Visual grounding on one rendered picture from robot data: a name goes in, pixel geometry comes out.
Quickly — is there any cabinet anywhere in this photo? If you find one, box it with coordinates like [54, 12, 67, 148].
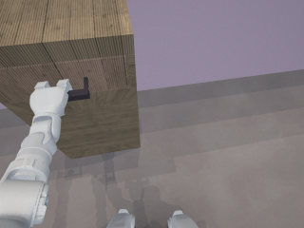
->
[0, 0, 141, 160]

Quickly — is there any robot thigh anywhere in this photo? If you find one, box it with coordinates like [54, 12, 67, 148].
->
[167, 214, 199, 228]
[106, 213, 135, 228]

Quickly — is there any robot left forearm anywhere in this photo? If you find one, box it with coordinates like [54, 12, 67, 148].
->
[0, 112, 62, 186]

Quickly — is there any left robot thigh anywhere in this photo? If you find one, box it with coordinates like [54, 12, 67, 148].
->
[106, 213, 135, 228]

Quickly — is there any left robot hand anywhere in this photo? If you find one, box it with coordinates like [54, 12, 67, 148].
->
[29, 79, 73, 117]

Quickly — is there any drawer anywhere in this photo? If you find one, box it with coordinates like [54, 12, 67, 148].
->
[0, 55, 130, 103]

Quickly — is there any right robot thigh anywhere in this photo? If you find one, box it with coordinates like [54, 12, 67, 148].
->
[167, 214, 199, 228]

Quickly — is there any handle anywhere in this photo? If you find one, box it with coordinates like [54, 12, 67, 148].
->
[67, 77, 90, 102]

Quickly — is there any left robot upper arm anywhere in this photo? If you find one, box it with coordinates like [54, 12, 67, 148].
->
[0, 179, 49, 228]

